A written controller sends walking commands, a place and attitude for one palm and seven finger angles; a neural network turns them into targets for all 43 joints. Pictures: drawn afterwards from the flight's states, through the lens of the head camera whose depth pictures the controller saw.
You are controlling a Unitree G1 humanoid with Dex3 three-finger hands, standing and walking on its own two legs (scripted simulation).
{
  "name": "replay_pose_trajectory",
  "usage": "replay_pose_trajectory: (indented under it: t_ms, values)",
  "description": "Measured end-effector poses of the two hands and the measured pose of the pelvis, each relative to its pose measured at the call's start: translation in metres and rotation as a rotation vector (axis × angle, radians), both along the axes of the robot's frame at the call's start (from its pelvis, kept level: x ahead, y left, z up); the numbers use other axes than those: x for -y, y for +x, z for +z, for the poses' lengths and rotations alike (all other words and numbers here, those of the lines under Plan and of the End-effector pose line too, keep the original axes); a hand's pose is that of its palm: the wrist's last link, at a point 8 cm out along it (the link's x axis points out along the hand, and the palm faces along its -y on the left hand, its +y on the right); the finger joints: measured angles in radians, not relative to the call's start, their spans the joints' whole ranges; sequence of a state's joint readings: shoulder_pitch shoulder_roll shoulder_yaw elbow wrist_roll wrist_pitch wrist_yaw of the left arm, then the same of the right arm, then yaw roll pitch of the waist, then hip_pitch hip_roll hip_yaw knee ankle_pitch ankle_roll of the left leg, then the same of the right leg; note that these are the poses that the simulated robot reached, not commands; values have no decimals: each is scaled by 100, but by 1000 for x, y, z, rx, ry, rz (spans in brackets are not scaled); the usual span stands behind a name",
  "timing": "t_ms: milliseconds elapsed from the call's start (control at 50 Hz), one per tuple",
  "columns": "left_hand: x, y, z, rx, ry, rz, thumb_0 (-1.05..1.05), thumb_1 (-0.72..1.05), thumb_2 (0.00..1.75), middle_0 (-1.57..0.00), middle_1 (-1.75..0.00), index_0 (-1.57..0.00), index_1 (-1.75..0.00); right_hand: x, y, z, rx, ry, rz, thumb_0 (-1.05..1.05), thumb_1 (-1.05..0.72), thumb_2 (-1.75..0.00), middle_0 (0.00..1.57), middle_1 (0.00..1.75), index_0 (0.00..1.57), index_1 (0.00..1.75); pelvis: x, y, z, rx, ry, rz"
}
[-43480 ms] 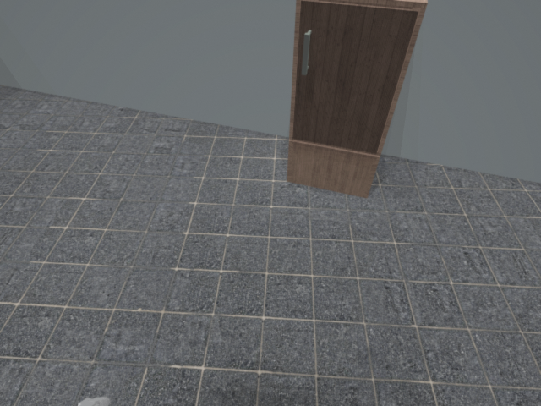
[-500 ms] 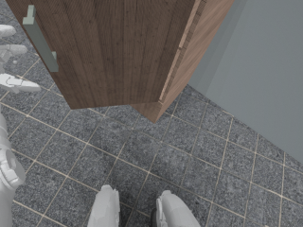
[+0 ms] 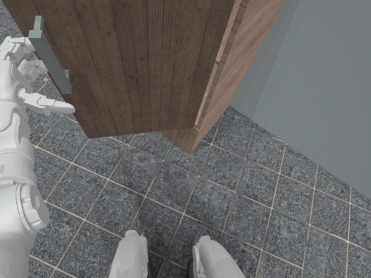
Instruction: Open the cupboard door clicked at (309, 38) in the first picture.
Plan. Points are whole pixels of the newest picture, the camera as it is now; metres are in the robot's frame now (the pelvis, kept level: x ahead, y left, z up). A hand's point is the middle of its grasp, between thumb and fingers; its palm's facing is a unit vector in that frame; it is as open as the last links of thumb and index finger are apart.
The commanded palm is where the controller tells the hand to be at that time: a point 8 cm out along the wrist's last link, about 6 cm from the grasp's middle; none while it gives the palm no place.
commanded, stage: slide the fingers in behind the handle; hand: left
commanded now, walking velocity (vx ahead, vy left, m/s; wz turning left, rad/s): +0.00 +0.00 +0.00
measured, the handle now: (54, 59) +0.55 +0.25 +0.07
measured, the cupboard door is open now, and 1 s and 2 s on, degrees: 47 47 48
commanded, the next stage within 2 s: close the thumb around the handle in 1.06 s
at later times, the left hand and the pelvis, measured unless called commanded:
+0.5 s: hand (68, 79) +0.50 +0.21 +0.06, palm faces +0.11 -0.99 -0.01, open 14.0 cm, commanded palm +0.48 +0.25 +0.06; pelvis +0.01 -0.01 +0.00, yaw +0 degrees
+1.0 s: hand (70, 81) +0.50 +0.21 +0.06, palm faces +0.15 -0.99 -0.02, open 14.2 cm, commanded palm +0.48 +0.24 +0.06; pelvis +0.01 -0.01 +0.01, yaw +1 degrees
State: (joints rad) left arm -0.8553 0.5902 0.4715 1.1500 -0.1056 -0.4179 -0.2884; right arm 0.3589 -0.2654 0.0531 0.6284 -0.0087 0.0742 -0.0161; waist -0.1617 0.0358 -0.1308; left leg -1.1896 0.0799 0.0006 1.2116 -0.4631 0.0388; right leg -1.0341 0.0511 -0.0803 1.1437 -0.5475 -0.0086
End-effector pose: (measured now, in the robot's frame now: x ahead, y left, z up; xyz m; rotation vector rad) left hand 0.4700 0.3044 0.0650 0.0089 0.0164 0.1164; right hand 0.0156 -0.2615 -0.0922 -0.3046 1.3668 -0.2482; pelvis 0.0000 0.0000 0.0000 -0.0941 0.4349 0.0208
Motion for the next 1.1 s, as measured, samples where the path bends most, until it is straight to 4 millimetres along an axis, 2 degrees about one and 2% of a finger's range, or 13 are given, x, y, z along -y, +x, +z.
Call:
replay_pose_trajectory:
  t_ms: [220, 520, 840, 1100]
  values:
    - [9, -1, -2, -1, -2, 2, -2, -50, 30, -30, -120, -30, -120, 2, 1, 0, -11, 7, -5, 0, -90, -90, 21, 30, 20, 30, 2, 3, 1, 2, 5, 1]
    - [41, 4, -1, 9, -3, 0, -2, -50, 30, -30, -120, -30, -120, 4, 10, -2, 9, 30, -1, 0, -90, -90, 21, 30, 20, 30, 6, 6, 4, 9, 15, 2]
    - [44, 0, 0, 5, 12, 36, -2, -50, 30, -29, -120, -26, -120, 8, 7, -6, -21, 48, 6, 0, -90, -90, 21, 30, 20, 30, 11, 7, 4, 9, 21, 12]
    - [43, 1, -1, 5, 5, 26, -2, -50, 30, -29, -120, -27, -120, 13, 16, -4, -7, 33, 15, 0, -90, -90, 21, 30, 20, 30, 12, 10, 4, 9, 20, 15]
